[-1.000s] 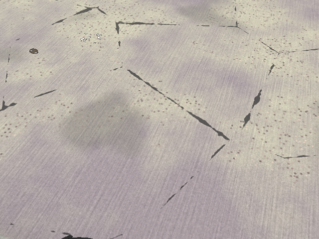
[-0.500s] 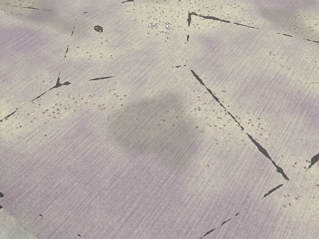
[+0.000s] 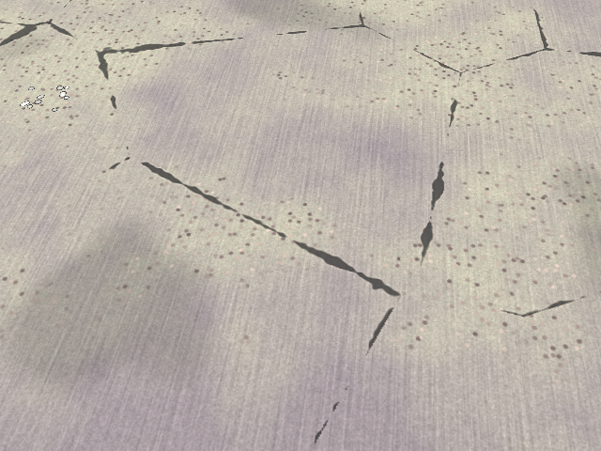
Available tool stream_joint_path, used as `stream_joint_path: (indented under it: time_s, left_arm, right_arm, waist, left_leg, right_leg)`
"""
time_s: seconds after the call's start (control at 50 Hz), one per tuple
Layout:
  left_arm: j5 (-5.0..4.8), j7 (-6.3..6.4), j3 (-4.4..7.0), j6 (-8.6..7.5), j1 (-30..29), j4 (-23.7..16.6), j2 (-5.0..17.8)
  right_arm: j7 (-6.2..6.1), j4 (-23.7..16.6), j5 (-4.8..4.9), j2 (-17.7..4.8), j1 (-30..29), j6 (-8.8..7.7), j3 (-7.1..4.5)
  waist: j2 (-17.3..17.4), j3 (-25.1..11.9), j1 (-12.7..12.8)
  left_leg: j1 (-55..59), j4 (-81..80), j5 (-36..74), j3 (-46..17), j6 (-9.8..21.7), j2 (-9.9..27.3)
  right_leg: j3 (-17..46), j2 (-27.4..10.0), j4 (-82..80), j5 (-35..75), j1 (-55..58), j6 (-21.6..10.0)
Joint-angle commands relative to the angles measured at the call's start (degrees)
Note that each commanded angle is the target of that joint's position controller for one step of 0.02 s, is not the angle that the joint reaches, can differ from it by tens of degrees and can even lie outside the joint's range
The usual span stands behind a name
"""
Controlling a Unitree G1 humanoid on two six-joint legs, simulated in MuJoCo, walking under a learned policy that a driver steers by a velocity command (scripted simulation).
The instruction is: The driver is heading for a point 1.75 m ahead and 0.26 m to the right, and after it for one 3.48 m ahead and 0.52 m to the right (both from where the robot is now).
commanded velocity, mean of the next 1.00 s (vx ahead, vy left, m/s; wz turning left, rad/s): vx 0.01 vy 0.00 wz -0.40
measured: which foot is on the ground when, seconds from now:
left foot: up 0.00-0.50, down 0.52-1.00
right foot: down 0.00-0.52, up 0.54-1.00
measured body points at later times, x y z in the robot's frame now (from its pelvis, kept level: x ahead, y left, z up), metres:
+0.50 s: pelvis +0.03 +0.03 -0.05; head +0.04 +0.02 +0.40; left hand +0.21 +0.27 -0.15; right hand +0.19 -0.24 -0.11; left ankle +0.12 +0.14 -0.76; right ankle +0.06 -0.11 -0.77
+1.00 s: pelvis +0.02 +0.04 -0.05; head +0.03 +0.07 +0.40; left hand +0.31 +0.13 -0.12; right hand -0.05 -0.20 -0.15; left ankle +0.10 +0.14 -0.77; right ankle -0.09 -0.09 -0.51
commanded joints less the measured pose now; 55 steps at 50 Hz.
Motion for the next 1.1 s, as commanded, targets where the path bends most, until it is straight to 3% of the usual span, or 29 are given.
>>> stream_joint_path:
  time_s: [0.02,0.04,0.06,0.1,0.14,0.16,0.18,0.28,0.34,0.4,0.48,0.5,0.52,0.54,0.56,0.58,0.6,0.62,0.64,0.68,0.72,0.78,0.86,0.88,0.96,1.02,1.04,1.06,1.1]
  left_arm:
    - [3.10,1.79,4.66,-0.30,19.9,5.0,14.6]
    - [2.77,1.94,4.78,-0.54,20.4,4.1,17.6]
    - [2.60,2.50,3.71,-0.39,15.5,1.2,16.2]
    - [2.79,3.77,1.88,0.62,5.8,-0.6,14.2]
    - [3.80,4.56,-0.12,0.63,4.4,-1.1,10.2]
    - [3.44,4.45,-0.46,0.22,4.5,-0.9,9.9]
    - [3.50,4.93,-0.37,-0.08,4.3,-1.0,10.5]
    - [3.33,9.19,-1.70,1.27,9.4,-2.3,8.9]
    - [2.30,10.17,-0.53,2.89,7.7,-5.3,10.0]
    - [2.62,10.34,1.26,3.70,7.7,-7.3,12.3]
    - [2.21,8.71,1.34,3.68,8.4,-8.6,9.9]
    - [2.48,8.29,0.93,3.34,9.6,-8.4,8.1]
    - [3.22,7.57,0.26,2.95,11.2,-8.0,4.7]
    - [4.32,7.07,-1.16,2.08,12.1,-9.1,-1.6]
    - [1.85,7.34,0.85,-0.35,5.4,-12.8,2.9]
    - [2.59,7.88,1.89,-1.26,0.8,-12.6,5.9]
    - [3.49,8.19,1.94,-0.76,1.5,-11.1,5.8]
    - [3.83,8.47,1.67,0.31,3.6,-9.2,4.6]
    - [3.77,8.11,1.42,0.82,5.7,-8.4,4.1]
    - [3.03,7.23,0.74,1.82,9.9,-7.9,2.7]
    - [2.73,6.97,-0.01,2.65,9.6,-9.6,2.5]
    - [2.99,7.21,-1.67,3.09,3.9,-14.1,1.1]
    - [3.26,7.24,-2.50,2.47,-1.1,-17.5,1.0]
    - [2.69,7.33,-1.90,1.73,-0.1,-16.5,1.3]
    - [2.21,6.91,-2.68,1.04,-3.3,-17.0,0.3]
    - [1.93,6.32,-3.36,0.95,-3.0,-17.0,-1.1]
    - [2.12,5.87,-4.68,0.52,-2.9,-17.8,-3.1]
    - [2.49,5.54,-5.71,-0.03,-1.4,-18.7,-4.1]
    - [1.78,5.06,-5.77,-0.66,1.3,-17.9,-2.8]
  right_arm:
    - [0.53,-7.1,-0.85,-2.2,-5.4,-0.33,-1.27]
    - [0.95,-10.1,-0.06,-3.3,-6.8,-1.57,-0.71]
    - [0.65,-11.2,0.19,-5.4,-8.3,-1.66,-0.74]
    - [-1.77,-12.3,-0.35,-2.8,-9.7,-0.19,0.53]
    - [-3.19,-11.6,-1.52,-5.1,-11.1,2.22,-0.31]
    - [-3.34,-11.5,-1.39,-7.4,-10.5,2.90,-1.20]
    - [-3.40,-12.6,-2.37,-6.5,-12.8,3.08,-1.18]
    - [-1.50,-21.0,-3.54,-1.1,-22.6,3.59,0.73]
    - [-0.22,-23.8,-3.52,-0.9,-26.3,3.77,1.13]
    - [1.32,-23.9,-1.83,-2.1,-29.3,3.22,0.28]
    - [2.66,-19.7,-1.03,-4.0,-21.5,2.65,-1.70]
    - [2.65,-18.3,-1.04,-4.1,-18.3,2.59,-2.15]
    - [2.63,-16.5,-1.34,-4.9,-12.2,2.15,-2.54]
    - [2.87,-15.3,-2.57,-8.7,-3.9,2.05,-2.78]
    - [3.79,-14.0,-4.58,-12.1,-1.1,1.45,-3.99]
    - [3.66,-13.8,-5.09,-11.2,-3.4,0.76,-3.79]
    - [3.18,-13.8,-4.37,-8.4,-7.0,1.07,-2.86]
    - [2.77,-14.6,-3.60,-5.7,-10.3,1.99,-1.52]
    - [2.38,-14.8,-3.23,-5.3,-12.7,2.61,-0.69]
    - [2.09,-15.0,-3.88,-5.4,-15.2,2.95,1.05]
    - [1.23,-15.3,-3.60,-5.5,-15.1,3.48,2.45]
    - [-0.78,-14.2,-2.57,-5.1,-8.4,4.24,3.71]
    - [-2.90,-13.1,-2.75,-7.9,-0.2,3.62,2.43]
    - [-2.07,-12.5,-3.56,-8.6,1.5,2.68,1.73]
    - [-2.24,-13.1,-2.49,-8.0,2.9,2.39,0.81]
    - [-2.71,-13.5,-2.32,-7.9,1.0,2.45,0.75]
    - [-2.57,-14.3,-2.73,-8.5,-2.3,2.31,1.17]
    - [-1.42,-16.7,-2.37,-11.7,-9.3,3.24,0.26]
    - [-0.27,-18.0,-0.81,-15.0,-10.5,4.97,-1.82]
  waist:
    - [-15.2,-10.1,11.3]
    - [-15.0,-19.8,12.7]
    - [-6.8,-21.8,12.2]
    - [-0.9,-20.1,7.0]
    - [1.6,-14.0,6.2]
    - [1.3,-10.5,5.2]
    - [-0.8,-8.8,5.6]
    - [-3.1,-8.3,7.3]
    - [-5.3,-8.6,8.0]
    - [-8.9,-6.7,9.7]
    - [-10.9,-3.7,7.6]
    - [-9.7,-3.5,6.4]
    - [-4.4,-5.7,4.2]
    - [9.9,-9.4,3.5]
    - [15.7,-4.4,1.6]
    - [14.4,2.3,2.4]
    - [14.8,3.7,4.1]
    - [14.1,3.5,5.7]
    - [12.7,3.2,7.4]
    - [11.1,0.5,10.8]
    - [9.0,-0.5,10.9]
    - [6.7,-1.5,7.4]
    - [8.0,-4.8,3.9]
    - [10.4,-7.2,3.5]
    - [7.9,-4.1,2.0]
    - [8.6,-3.7,3.1]
    - [10.6,-5.0,4.8]
    - [10.0,-5.9,8.4]
    - [16.3,-5.6,8.3]
  left_leg:
    - [-37.2,37.6,-9.4,-2.8,-2.0,-4.7]
    - [-42.5,50.0,-7.6,-9.0,-3.4,-6.0]
    - [-43.4,51.1,-0.9,-12.7,-2.3,-6.1]
    - [-41.3,45.6,8.5,-17.1,-2.3,-5.8]
    - [-37.0,44.7,15.3,-18.3,-1.8,-7.8]
    - [-35.3,36.4,23.3,-17.8,-1.1,-8.9]
    - [-35.1,35.0,26.4,-16.9,-1.1,-10.2]
    - [-37.3,24.9,35.3,-18.3,-4.5,-14.0]
    - [-27.7,1.5,36.0,-18.8,-4.4,-14.2]
    - [-15.5,-15.5,32.9,-18.6,-2.7,-15.4]
    - [7.6,-35.6,31.4,-17.4,1.4,-15.8]
    - [14.5,-40.3,30.4,-16.5,2.4,-14.4]
    - [25.2,-43.5,27.3,-20.5,4.1,-9.3]
    - [34.1,-41.6,33.3,-37.6,10.5,6.1]
    - [31.0,-53.5,24.6,-60.2,17.5,12.8]
    - [28.5,-54.2,17.6,-56.6,17.8,10.1]
    - [24.2,-51.9,16.2,-47.9,15.0,6.6]
    - [18.1,-50.3,18.1,-40.7,12.2,3.2]
    - [10.5,-50.1,22.1,-35.4,10.8,-0.1]
    - [-1.0,-50.4,30.4,-29.3,10.6,-3.7]
    - [-3.6,-49.9,34.1,-26.9,12.2,-4.3]
    - [4.3,-47.4,39.1,-27.6,15.2,-3.3]
    - [17.7,-46.0,44.5,-31.7,18.4,0.7]
    - [20.4,-46.4,50.9,-34.5,19.1,2.3]
    - [23.1,-45.3,52.2,-36.5,20.7,3.9]
    - [17.8,-46.3,53.2,-35.9,20.6,3.9]
    - [14.3,-47.9,62.9,-36.9,20.5,5.2]
    - [8.0,-49.8,71.1,-31.3,19.7,2.2]
    - [3.8,-53.1,76.0,-25.5,17.9,-1.1]
  right_leg:
    - [10.3,-10.4,13.5,58.8,44.0,-9.5]
    - [17.8,-17.2,13.7,64.3,46.7,-17.8]
    - [18.1,-18.2,11.2,49.0,41.9,-18.9]
    - [25.5,-21.3,4.8,16.4,27.2,-19.7]
    - [25.8,-19.0,3.2,5.4,14.7,-17.8]
    - [21.4,-12.9,2.9,-3.4,9.0,-14.7]
    - [21.1,-10.6,3.1,-4.5,6.4,-13.6]
    - [24.5,-5.9,5.5,-9.3,7.1,-13.0]
    - [25.5,-3.3,2.3,-25.3,6.6,-10.6]
    - [29.1,-4.2,-1.5,-33.8,3.7,-10.7]
    - [32.4,-2.5,-2.6,-43.4,-4.2,-9.0]
    - [31.1,-0.8,0.1,-47.0,-7.7,-7.5]
    - [26.0,3.8,11.6,-51.5,-14.9,-5.0]
    - [16.2,13.2,35.2,-60.8,-28.1,-0.2]
    - [20.4,15.9,43.4,-60.7,-43.5,3.3]
    - [21.1,15.2,53.8,-55.8,-50.1,4.4]
    - [18.2,15.0,61.9,-51.3,-51.0,4.4]
    - [15.3,14.9,69.5,-47.7,-48.6,4.5]
    - [13.2,15.7,76.0,-41.9,-44.1,4.8]
    - [9.4,16.3,89.3,-34.6,-34.4,6.5]
    - [8.3,16.1,95.9,-30.3,-32.7,8.7]
    - [9.4,15.0,95.7,-26.7,-37.1,10.6]
    - [12.7,13.0,88.1,-28.4,-40.2,11.8]
    - [12.6,12.8,95.7,-34.4,-37.8,11.4]
    - [13.7,10.5,93.9,-39.9,-39.9,9.7]
    - [11.1,7.6,91.1,-40.0,-33.7,9.4]
    - [9.5,3.8,91.1,-47.3,-28.3,8.5]
    - [1.5,3.6,78.7,-55.8,-18.2,6.9]
    - [-5.9,4.2,58.9,-59.8,-5.7,4.2]
Velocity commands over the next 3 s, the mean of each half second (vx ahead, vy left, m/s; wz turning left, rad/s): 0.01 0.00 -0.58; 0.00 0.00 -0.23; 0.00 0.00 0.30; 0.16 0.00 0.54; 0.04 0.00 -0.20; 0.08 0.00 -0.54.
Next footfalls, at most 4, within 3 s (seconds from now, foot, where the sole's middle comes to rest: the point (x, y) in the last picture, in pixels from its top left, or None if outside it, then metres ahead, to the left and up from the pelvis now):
0.52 left None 0.14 0.12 -0.81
1.14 right None -0.09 -0.10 -0.67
1.76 left None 0.19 0.09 -0.81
2.16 right None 0.35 -0.14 -0.81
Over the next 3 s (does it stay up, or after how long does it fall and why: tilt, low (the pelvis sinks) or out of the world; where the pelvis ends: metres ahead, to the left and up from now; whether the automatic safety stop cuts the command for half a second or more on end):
stays up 0.31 -0.08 -0.03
